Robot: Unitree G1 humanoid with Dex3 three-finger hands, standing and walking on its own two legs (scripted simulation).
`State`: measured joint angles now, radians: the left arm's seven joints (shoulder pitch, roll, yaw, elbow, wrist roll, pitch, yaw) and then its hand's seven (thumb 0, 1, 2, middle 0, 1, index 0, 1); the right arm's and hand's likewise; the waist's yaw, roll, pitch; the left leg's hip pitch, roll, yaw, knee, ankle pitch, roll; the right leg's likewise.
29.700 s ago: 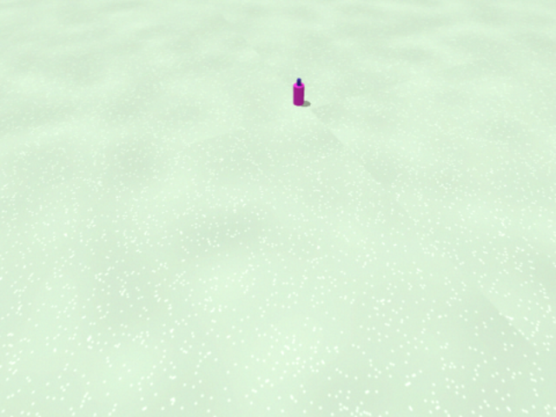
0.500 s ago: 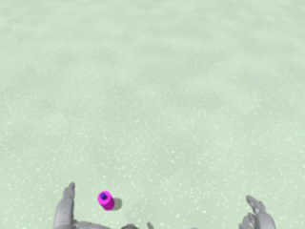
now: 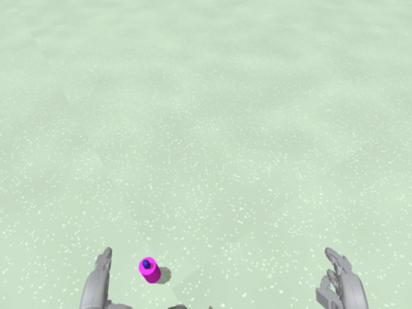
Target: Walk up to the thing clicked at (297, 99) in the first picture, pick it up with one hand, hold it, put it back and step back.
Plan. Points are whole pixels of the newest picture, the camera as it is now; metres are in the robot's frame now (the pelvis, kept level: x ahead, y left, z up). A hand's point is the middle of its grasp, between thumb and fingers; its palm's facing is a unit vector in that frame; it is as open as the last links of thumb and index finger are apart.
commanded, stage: home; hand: left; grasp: from the side
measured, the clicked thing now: (149, 268) +0.38 +0.29 -0.63
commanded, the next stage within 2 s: stand in 1.26 s
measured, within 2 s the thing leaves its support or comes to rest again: neither
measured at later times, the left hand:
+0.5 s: hand (134, 297) +0.16 +0.17 -0.06, palm faces +0.11 -0.95 -0.28, open 17.2 cm
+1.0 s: hand (130, 300) +0.16 +0.18 -0.06, palm faces +0.11 -0.96 -0.28, open 17.3 cm
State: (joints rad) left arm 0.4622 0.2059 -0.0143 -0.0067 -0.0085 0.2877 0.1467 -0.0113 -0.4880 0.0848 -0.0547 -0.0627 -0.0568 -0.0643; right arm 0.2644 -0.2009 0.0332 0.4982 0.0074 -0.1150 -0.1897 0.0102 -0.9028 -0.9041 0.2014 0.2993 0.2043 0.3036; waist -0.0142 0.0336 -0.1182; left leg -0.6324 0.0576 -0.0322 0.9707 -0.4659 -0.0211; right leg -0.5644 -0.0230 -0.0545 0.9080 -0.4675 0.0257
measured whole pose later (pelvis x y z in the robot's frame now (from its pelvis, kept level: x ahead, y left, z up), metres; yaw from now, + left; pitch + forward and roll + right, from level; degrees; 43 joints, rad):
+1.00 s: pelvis -0.01 +0.00 +0.00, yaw +0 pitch +7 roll -2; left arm 0.46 0.20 -0.01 0.02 -0.01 0.26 0.13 -0.01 -0.51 0.07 -0.05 -0.06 -0.06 -0.06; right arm 0.27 -0.20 0.03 0.52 0.00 -0.13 -0.19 0.01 -0.90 -0.90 0.20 0.30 0.20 0.30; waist -0.01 0.03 -0.10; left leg -0.62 0.06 -0.03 0.95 -0.44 -0.02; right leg -0.56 -0.02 -0.05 0.90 -0.45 0.02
